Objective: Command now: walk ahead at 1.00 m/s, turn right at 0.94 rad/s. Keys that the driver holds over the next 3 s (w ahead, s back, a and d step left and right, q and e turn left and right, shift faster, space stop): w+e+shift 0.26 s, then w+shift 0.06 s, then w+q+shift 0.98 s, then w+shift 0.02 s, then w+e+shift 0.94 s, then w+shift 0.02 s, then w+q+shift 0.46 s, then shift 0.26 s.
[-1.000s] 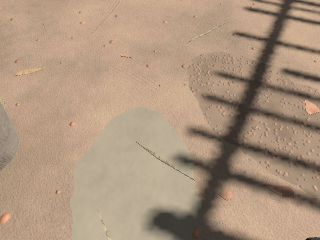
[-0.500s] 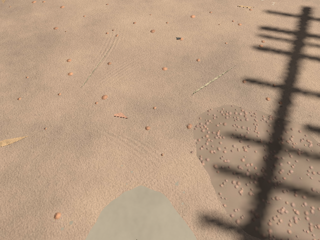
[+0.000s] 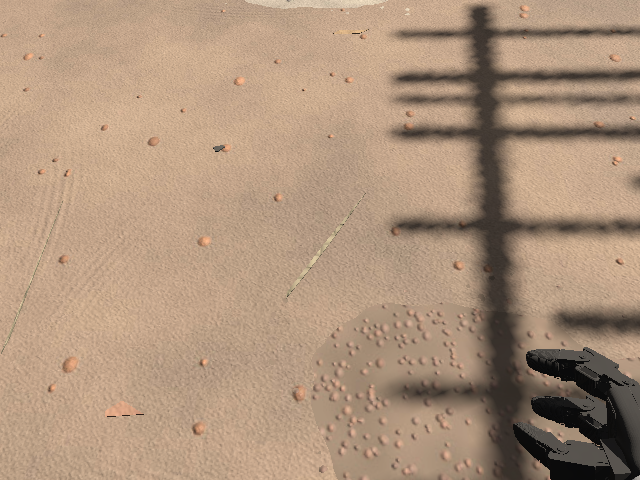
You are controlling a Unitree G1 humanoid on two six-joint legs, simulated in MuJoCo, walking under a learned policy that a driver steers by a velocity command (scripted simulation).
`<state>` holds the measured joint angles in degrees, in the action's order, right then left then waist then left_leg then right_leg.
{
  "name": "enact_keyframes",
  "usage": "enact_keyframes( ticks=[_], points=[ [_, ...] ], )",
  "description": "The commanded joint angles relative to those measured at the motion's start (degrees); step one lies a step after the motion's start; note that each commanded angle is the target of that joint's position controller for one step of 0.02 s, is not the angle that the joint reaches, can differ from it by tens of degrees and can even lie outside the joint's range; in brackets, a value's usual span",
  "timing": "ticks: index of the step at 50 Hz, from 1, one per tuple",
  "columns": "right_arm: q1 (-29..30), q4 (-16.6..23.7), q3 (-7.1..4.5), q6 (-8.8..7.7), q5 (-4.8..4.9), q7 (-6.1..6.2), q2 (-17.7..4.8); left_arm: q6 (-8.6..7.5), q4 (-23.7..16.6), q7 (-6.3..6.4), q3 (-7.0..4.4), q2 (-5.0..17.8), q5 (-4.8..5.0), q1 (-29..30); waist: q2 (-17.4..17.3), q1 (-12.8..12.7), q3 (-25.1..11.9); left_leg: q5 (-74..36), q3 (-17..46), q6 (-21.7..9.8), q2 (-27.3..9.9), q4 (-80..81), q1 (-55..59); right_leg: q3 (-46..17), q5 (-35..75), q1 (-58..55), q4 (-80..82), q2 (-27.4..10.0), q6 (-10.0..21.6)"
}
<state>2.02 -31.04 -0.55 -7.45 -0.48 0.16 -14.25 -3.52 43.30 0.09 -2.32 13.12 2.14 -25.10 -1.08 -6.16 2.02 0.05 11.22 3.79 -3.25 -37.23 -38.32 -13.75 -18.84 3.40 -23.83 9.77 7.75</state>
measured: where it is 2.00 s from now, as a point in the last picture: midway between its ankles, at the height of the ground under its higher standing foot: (379, 101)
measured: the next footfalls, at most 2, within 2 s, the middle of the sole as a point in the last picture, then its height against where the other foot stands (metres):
left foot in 0.10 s outside the picture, level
right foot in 0.58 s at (490, 411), level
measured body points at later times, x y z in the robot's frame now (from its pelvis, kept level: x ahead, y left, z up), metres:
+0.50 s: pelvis +0.43 +0.00 -0.02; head +0.45 -0.02 +0.43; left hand +0.77 +0.06 -0.05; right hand +0.23 -0.20 -0.15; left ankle +0.29 +0.19 -0.74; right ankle +0.58 -0.21 -0.69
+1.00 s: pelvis +0.87 -0.12 -0.04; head +0.88 -0.09 +0.41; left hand +0.89 +0.17 -0.18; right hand +1.08 -0.38 -0.10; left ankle +1.06 -0.05 -0.72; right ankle +0.62 -0.23 -0.73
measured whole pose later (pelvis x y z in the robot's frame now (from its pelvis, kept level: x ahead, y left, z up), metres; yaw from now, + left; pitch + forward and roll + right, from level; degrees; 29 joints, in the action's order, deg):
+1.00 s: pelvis +0.87 -0.12 -0.04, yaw +1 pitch -1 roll -4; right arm -5.6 -37.5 -2.6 -1.2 2.5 -3.7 -17.6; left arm -4.1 48.0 0.3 -4.2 17.0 0.3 -21.0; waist -0.5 -2.3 2.7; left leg 0.7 -6.7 -7.2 -3.4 -45.7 -39.4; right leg 18.0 -28.1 -17.0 -19.4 -1.0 -4.0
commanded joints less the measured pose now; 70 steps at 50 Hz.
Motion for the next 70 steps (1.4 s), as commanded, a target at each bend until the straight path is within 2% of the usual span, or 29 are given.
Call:
enact_keyframes(
  ticks=[1, 3, 5, 6, 7, 8, 10, 15, 23, 26, 28, 29, 30, 31, 32, 34, 37, 40, 45, 47, 49, 51, 52, 53, 54, 56, 59, 63, 70],
  points=[
    [4.98, 4.83, -2.72, -0.80, 2.14, 0.12, -6.02, -0.41, -2.76, 1.06, -3.29, 9.96, 0.93, 1.76, 6.55, 1.10, 0.30, -6.46, -5.23, 1.72, 5.57, 8.88, 20.94, -11.86, 4.24, 16.60, 7.04, -7.54, 3.95],
    [2.71, 4.54, -4.19, -1.44, 3.04, 0.21, -8.91, -0.05, -2.57, 1.34, -3.67, 9.57, 0.80, 2.33, 7.92, 3.25, -1.25, -2.67, -4.25, 0.34, 4.98, 11.48, 22.18, -13.98, 11.98, 8.79, 0.67, -9.41, 2.39],
    [-17.67, 0.80, -6.54, -1.55, 3.50, 0.77, -12.37, 0.47, -4.66, 0.58, -3.37, 9.31, -1.43, 6.89, 8.52, 14.98, -14.78, 4.33, -4.14, -3.05, 1.01, 6.05, 43.92, -9.63, 26.94, 10.15, -22.20, -7.83, -1.47],
    [-30.74, -1.53, -6.69, -0.70, 2.95, 1.20, -15.26, 0.38, -6.58, 0.04, -1.04, 2.25, -3.68, 5.46, -2.45, 17.10, -24.54, 19.51, 9.13, -5.01, -9.36, 3.04, 62.87, -4.72, 0.14, 21.99, -42.79, -5.05, -2.23],
    [-28.97, -2.93, -6.98, -0.83, 0.00, -0.44, -19.12, -0.36, -9.77, -0.34, 0.51, 0.22, 1.97, -4.73, -34.03, 8.62, -29.74, 46.64, 47.84, -15.82, -23.02, 19.32, 71.51, 0.31, -13.59, 41.20, -59.34, -3.33, -3.78],
    [-23.46, -0.31, -6.00, -0.27, -0.03, -0.40, -11.71, 0.35, -7.14, 0.52, -0.03, 5.80, 2.85, -1.17, -22.12, 11.32, -20.06, 56.53, 45.16, -14.60, -20.20, 22.45, 64.74, 2.56, -6.60, 46.84, -63.38, -9.25, -4.12],
    [-21.53, -2.25, -5.14, 0.79, -0.12, 0.08, -8.71, 0.83, -8.96, 0.24, -1.02, 9.43, -0.59, 11.27, -0.52, 12.88, -7.05, 31.41, 22.53, -11.00, -14.69, 21.35, 49.18, 6.65, -0.38, 44.90, -60.43, -12.39, -4.19],
    [-20.16, -9.06, -3.39, 0.28, 0.84, -0.97, -3.89, 2.33, -12.51, -1.28, -0.29, 4.22, 0.75, 14.60, -2.76, 7.50, 0.90, 11.63, 2.85, -11.39, -10.52, 24.57, 35.04, 6.79, 1.89, 43.08, -52.61, -18.35, -3.51],
    [-28.97, -15.11, -3.57, 0.52, 2.37, -0.72, -10.51, -1.86, -17.43, -4.06, 1.48, 4.12, -1.56, 32.15, 2.43, 9.34, 9.05, -2.80, -6.38, -14.38, -9.66, 35.66, 30.74, 13.98, 22.25, 34.88, -19.03, -14.03, -4.40],
    [-30.65, -16.76, -3.49, 1.46, 1.83, -0.25, -13.62, -2.92, -17.83, -4.10, -0.42, 7.96, -1.04, 30.68, -3.64, 6.17, 3.45, -31.26, -8.07, -12.75, -11.07, 27.42, 39.04, 15.73, 17.18, 23.40, -11.88, -9.05, -3.51],
    [-29.45, -17.95, -3.34, 2.42, 0.94, 0.08, -15.43, -2.16, -14.37, -2.37, -3.29, 12.99, -0.42, 12.83, -9.90, -5.43, -7.81, -45.47, -10.16, -10.12, -9.32, 4.96, 34.04, 15.99, 13.59, -1.15, -10.76, -7.38, -1.74],
    [-28.56, -16.30, -2.37, 2.16, -0.24, 0.32, -12.49, -1.16, -11.24, -0.98, -4.49, 15.96, -0.94, -0.36, -8.21, -10.75, -16.47, -27.90, -9.29, -8.02, -6.52, -14.11, 17.58, 6.37, 8.45, -23.45, -15.79, -16.84, -0.96],
    [-38.74, -14.29, 0.54, 0.92, 1.07, -0.07, -0.17, -1.83, -9.73, -1.16, -5.05, 21.15, -3.13, -2.29, 13.32, -1.77, -30.52, 24.61, -5.03, -6.72, 2.47, -36.44, 1.85, -25.05, -16.43, -38.37, -6.77, -33.33, 6.30],
    [-32.77, -13.85, -0.81, 0.02, 3.87, -0.08, -5.96, -1.93, -8.88, -1.36, -3.97, 15.64, -3.08, -4.65, 13.87, -4.94, -30.83, 25.25, -0.45, -7.59, 1.71, -43.46, -2.22, -35.49, -24.80, -33.65, 5.38, -32.74, 5.48],
    [-24.62, -11.22, -1.89, 0.20, 5.59, 0.43, -7.52, -2.23, -7.12, -1.32, -3.02, 12.33, -2.40, -1.21, 11.99, -4.25, -16.53, 22.08, -2.79, -7.18, -0.04, -46.18, -9.51, -26.37, -20.07, -25.75, 6.85, -31.42, 3.72],
    [-20.19, -10.53, -1.97, 1.25, 3.19, 0.75, -5.70, -2.81, -4.91, -1.54, -2.11, 7.78, -2.96, 5.08, 4.55, 0.73, -5.15, 15.52, -4.70, -7.07, -4.74, -42.42, -6.78, -10.16, -2.40, -7.58, 8.22, -28.29, 2.45],
    [-23.26, -11.28, -2.26, 5.43, 3.82, -0.37, -1.98, -3.44, -2.78, -1.85, -1.33, 1.77, -2.77, 12.35, 6.60, 7.09, -0.48, 15.22, -4.20, -7.01, -8.36, -39.65, -0.48, 5.42, 6.90, 4.84, 12.75, -25.34, 0.51],
    [-18.99, -8.46, -1.98, 6.84, 2.66, -0.79, -1.68, -3.90, -1.86, -1.05, -2.19, 4.97, -2.76, 15.33, 5.53, 9.15, 5.58, 9.16, -4.78, -5.31, -9.49, -34.49, -4.19, 15.53, 15.37, 10.15, 16.29, -25.56, 0.15],
    [-9.66, -5.56, -1.95, 5.78, 1.98, -3.48, -4.20, -3.85, -1.32, 0.51, -3.52, 11.76, -2.56, 13.39, -1.32, 7.44, 7.11, -8.40, -13.93, -8.14, -5.18, -13.22, 1.64, 28.22, 22.16, 5.25, 18.97, -21.54, -2.45],
    [-9.80, -4.86, -3.00, 5.53, 2.38, -4.22, -6.79, -3.03, -1.31, 0.57, -4.32, 15.68, -2.26, 12.53, 0.99, 8.76, 4.40, -7.18, -18.96, -10.03, -0.57, -9.29, 7.53, 29.57, 47.24, -1.92, 13.71, -22.31, -3.43],
    [-18.26, -5.95, -5.09, 6.52, 3.58, -3.93, -11.21, -1.12, -2.01, 0.55, -5.25, 19.16, -1.25, 13.22, 6.38, 14.50, -1.50, 2.51, -22.71, -12.17, 4.59, -10.93, 17.05, 29.63, 75.51, -7.67, -1.52, -23.82, -3.91],
    [-40.63, -11.70, -9.03, 8.11, 3.57, -2.57, -18.36, -0.87, -2.87, 0.23, -4.74, 17.77, -0.76, 17.26, 4.43, 25.78, -10.33, 5.43, -17.23, -16.54, 6.22, -6.22, 48.40, 27.33, 68.44, 7.35, -36.01, -21.21, -5.50],
    [-37.49, -12.97, -9.16, 8.53, 3.41, -2.08, -20.36, -2.94, -4.42, -0.38, -1.51, 5.97, -1.79, 18.00, -19.77, 19.83, -1.79, -1.52, -4.55, -20.84, 2.74, -0.74, 50.95, 24.79, -5.89, 26.04, -66.87, -5.64, -8.47],
    [-29.65, -8.00, -6.68, 6.06, 1.11, -2.79, -19.02, -5.84, -9.52, -1.18, 0.56, 2.05, -0.71, 7.16, -26.08, 7.28, -15.87, 25.84, 34.53, -33.12, -8.41, 13.62, 60.69, 8.34, -15.59, 43.35, -76.28, -2.40, -7.70],
    [-28.62, -5.30, -6.22, 4.73, 1.06, -3.09, -13.51, -7.52, -10.32, -1.46, -0.25, 9.80, 0.02, 14.95, -11.90, 12.07, -15.13, 40.12, 42.24, -29.53, -10.83, 23.88, 57.25, 3.69, -8.62, 43.98, -70.54, -6.16, -4.54],
    [-25.74, -6.33, -5.59, 1.99, 0.85, -3.75, -11.20, -7.20, -10.84, -0.43, -0.53, 9.55, -0.31, 20.80, 6.69, 7.68, -4.28, 36.81, 36.88, -24.49, -8.95, 25.11, 40.33, 4.16, -1.80, 40.23, -57.09, -10.53, -3.71],
    [-19.69, -4.70, -5.10, 1.65, 1.15, -2.13, -10.51, -4.86, -9.59, -0.17, -1.19, 9.64, -2.45, 18.21, 4.57, 3.45, -0.02, 22.44, 23.48, -24.03, -2.44, 23.82, 25.20, 3.34, 0.60, 31.59, -45.39, -12.85, -7.20],
    [-22.12, -6.19, -4.54, 2.52, 2.53, 0.61, -8.69, -4.07, -13.92, -0.11, 0.15, 4.94, -3.42, 30.98, 3.01, 8.14, 4.51, 11.44, 11.49, -20.87, 3.67, 24.58, 15.96, 8.64, 14.27, 26.48, -21.18, -11.08, -11.44],
    [-28.32, -11.23, -5.08, 3.69, 2.22, 1.27, -7.78, -4.82, -15.41, -1.35, -1.80, 7.74, -0.72, 33.86, -5.74, 12.76, 2.64, 2.80, 8.96, -15.67, -1.57, 18.93, 31.68, 11.46, 27.42, 22.07, -3.72, -10.98, -9.75]
  ],
)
